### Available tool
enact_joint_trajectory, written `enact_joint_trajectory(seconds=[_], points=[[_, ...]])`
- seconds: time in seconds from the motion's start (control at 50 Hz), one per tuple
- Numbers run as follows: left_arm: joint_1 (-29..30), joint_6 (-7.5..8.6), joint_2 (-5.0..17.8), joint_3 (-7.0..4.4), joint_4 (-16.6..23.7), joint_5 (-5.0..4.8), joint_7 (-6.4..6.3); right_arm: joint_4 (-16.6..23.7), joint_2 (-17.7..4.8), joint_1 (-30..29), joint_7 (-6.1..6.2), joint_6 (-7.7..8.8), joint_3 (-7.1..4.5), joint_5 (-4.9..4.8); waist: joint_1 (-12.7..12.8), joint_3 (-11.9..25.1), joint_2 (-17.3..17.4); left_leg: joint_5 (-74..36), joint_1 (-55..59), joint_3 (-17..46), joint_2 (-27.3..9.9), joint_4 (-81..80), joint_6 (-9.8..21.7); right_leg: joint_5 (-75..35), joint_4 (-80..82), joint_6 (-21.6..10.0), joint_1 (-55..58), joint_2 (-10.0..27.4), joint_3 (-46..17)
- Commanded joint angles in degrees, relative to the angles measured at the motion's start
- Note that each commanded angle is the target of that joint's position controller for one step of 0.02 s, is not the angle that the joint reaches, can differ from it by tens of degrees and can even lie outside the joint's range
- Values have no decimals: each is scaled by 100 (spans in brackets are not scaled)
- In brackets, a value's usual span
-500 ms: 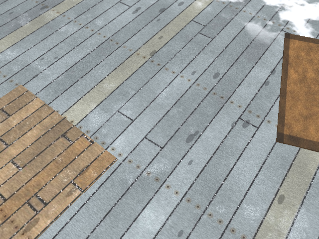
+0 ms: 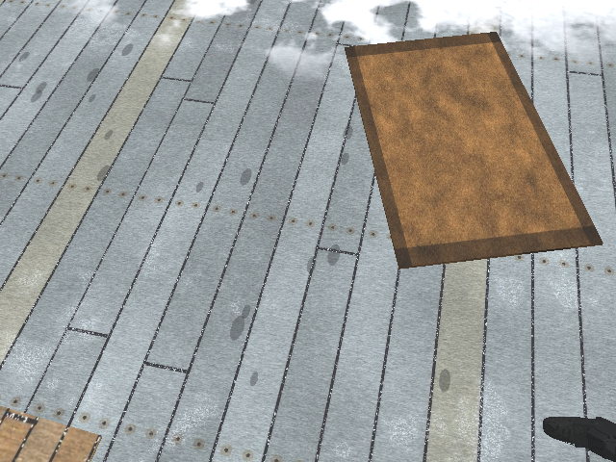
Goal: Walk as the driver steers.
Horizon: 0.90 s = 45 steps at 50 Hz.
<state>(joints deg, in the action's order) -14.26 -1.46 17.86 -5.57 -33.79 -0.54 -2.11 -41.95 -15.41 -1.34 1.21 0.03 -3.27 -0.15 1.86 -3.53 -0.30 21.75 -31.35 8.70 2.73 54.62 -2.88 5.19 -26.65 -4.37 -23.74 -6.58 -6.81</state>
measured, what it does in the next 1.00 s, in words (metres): steps on the spot: left foot, then right foot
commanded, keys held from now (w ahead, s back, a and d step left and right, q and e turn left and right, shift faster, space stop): shift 1.00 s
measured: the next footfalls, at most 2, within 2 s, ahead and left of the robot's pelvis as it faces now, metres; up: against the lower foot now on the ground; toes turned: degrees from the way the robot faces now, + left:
left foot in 0.24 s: +0.11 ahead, +0.17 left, +0.00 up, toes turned -11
right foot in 0.58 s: +0.03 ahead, -0.08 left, +0.00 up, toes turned -6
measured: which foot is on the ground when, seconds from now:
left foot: up 0.00-0.22, down 0.24-1.00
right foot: down 0.00-0.26, up 0.28-0.56, down 0.58-1.00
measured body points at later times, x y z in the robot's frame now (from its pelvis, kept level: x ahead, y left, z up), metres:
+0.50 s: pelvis +0.04 +0.07 +0.00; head +0.07 +0.09 +0.45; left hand +0.24 +0.31 -0.10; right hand +0.12 -0.21 -0.10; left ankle +0.07 +0.18 -0.74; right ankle -0.01 -0.08 -0.70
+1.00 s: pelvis +0.03 +0.04 +0.00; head +0.04 +0.04 +0.45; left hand +0.18 +0.26 -0.12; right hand +0.10 -0.23 -0.13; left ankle +0.07 +0.18 -0.74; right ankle -0.01 -0.08 -0.74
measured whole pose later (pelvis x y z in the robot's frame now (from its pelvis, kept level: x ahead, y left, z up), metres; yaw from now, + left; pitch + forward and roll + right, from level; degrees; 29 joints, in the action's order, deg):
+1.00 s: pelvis +0.03 +0.04 +0.00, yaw -9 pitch -1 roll +0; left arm -14.8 0.4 11.5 -1.7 -41.7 0.8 -1.4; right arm -50.2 -13.2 9.9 1.3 -0.1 -2.6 0.2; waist -0.7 -1.6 -0.4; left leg 15.7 -15.0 2.2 -0.6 32.0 -1.7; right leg 19.8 -32.3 0.4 -11.1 -0.8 -3.4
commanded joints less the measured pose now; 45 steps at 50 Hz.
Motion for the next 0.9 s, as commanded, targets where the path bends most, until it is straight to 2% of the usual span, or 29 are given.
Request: enact_joint_trajectory(seconds=[0.02,0.08,0.14,0.18,0.22,0.24,0.26,0.28,0.3,0.32,0.34,0.36,0.38,0.42,0.46,0.5,0.52,0.54,0.56,0.58,0.6,0.62,0.64,0.66,0.7,0.9], points=[[161,-18,849,-246,552,20,-124,86,-417,373,36,0,-125,-16,-139,1359,-530,-400,153,-165,8,-476,-161,-365,631,-689,1189,1351,-1647],[247,-85,739,-166,586,93,-86,85,-478,376,36,-7,-145,-14,-22,1194,-829,-485,431,-265,-102,-671,-168,204,649,-659,864,1289,-1699],[336,-109,695,-95,632,136,-14,121,-559,395,0,83,-158,-4,82,1069,-928,-301,583,-336,-188,-1045,-67,173,502,-703,911,1359,-1932],[421,-111,675,-50,655,120,30,118,-600,539,-52,159,-172,3,57,1049,-949,-277,824,-413,-199,-1524,38,-110,330,-700,994,1385,-2082],[553,-115,607,5,649,48,58,37,-556,882,-125,232,-181,31,-174,979,-862,-1085,1549,-562,-195,-2715,217,-113,90,-504,819,1189,-2006],[373,-94,487,42,596,59,68,58,-696,950,-138,247,-210,120,-142,926,-558,-1564,1928,-215,-564,-3160,382,418,-178,-240,610,948,-1818],[37,-56,263,110,568,154,79,167,-1060,918,-115,231,-264,225,123,954,657,-2427,2254,884,-1609,-3519,799,1946,-1239,135,194,245,-1061],[258,13,515,25,753,110,85,93,-1149,896,-98,208,-275,301,119,642,1731,-2735,1732,1927,-2356,-3792,1752,2919,-1929,445,-261,-149,-361],[468,49,897,-98,671,92,54,219,-974,802,-74,218,-257,262,-114,597,1263,-2395,1623,1974,-2381,-3823,1958,2952,-2901,627,-388,104,-441],[539,38,951,-153,577,40,47,228,-946,793,-36,202,-261,164,-158,576,895,-2229,1738,1608,-2108,-3708,1777,2701,-3424,714,-524,84,-444],[421,-19,745,-126,426,47,26,257,-880,730,-9,185,-229,84,-113,589,653,-2139,1848,1223,-1835,-3608,1560,2523,-3697,816,-568,114,-444],[342,-66,559,-76,373,65,21,258,-770,686,8,178,-183,21,-108,543,648,-2274,1952,1038,-1731,-3546,1494,2327,-3832,891,-644,156,-491],[299,-87,358,-15,311,45,32,241,-642,702,22,155,-126,23,-86,555,645,-2456,1956,747,-1552,-3517,1445,2222,-3763,939,-517,183,-395],[386,-72,110,88,295,18,48,204,-499,749,18,92,-83,49,-128,626,860,-2572,2180,336,-1265,-3439,1354,2100,-2916,996,-305,385,7],[608,-39,-73,175,299,17,66,158,-558,913,21,27,-101,50,-314,728,1085,-2710,2349,220,-1185,-3344,1350,2162,-1777,1020,157,596,339],[573,-27,66,122,212,-48,51,105,-721,1134,21,-21,-140,36,-413,791,1140,-2830,2504,412,-1313,-3222,1430,1979,-907,1004,503,588,488],[410,-21,97,102,100,-54,42,96,-726,1108,20,-32,-132,-7,-322,781,1080,-2850,2471,424,-1303,-3140,1394,1476,-237,944,787,568,557],[250,-10,98,101,-18,-27,37,67,-677,1124,12,-21,-110,-59,-228,727,1000,-2889,2343,401,-1253,-3089,1289,774,522,844,1162,557,579],[212,0,194,95,-53,36,26,19,-621,1264,1,27,-90,-72,-248,736,867,-2759,2127,418,-1210,-3093,1087,266,775,706,1553,679,355],[168,4,436,67,-7,114,-8,35,-538,1299,-36,119,-52,10,-306,881,429,-2470,1780,243,-1086,-2938,816,-702,508,540,2026,1067,-2],[166,8,684,-4,-119,155,8,45,-449,1446,-92,215,-43,79,-549,946,-390,-1773,1729,-292,-633,-2929,552,-762,-16,264,1848,1154,-48],[222,40,344,47,-109,167,75,18,-439,1163,-116,244,-14,125,-331,914,-480,-1400,2018,-518,-465,-2825,337,-105,23,141,1429,1082,-47],[262,67,133,117,-96,200,111,14,-488,986,-128,241,-32,111,-249,744,-283,-1365,1984,-537,-450,-2729,308,225,118,188,1239,1038,-37],[227,92,134,123,-134,214,107,9,-414,855,-115,219,-21,86,-221,647,-219,-1421,1957,-542,-462,-2670,355,282,117,290,1151,975,2],[181,168,156,127,-191,164,92,-10,-371,888,-79,148,-24,70,-253,468,-339,-1616,1926,-537,-452,-2607,365,214,103,350,972,965,7],[-8,257,39,204,-347,142,53,-384,-343,988,4,60,-47,45,-263,305,-65,-1518,2019,-514,-455,-2611,266,539,131,348,751,882,22]])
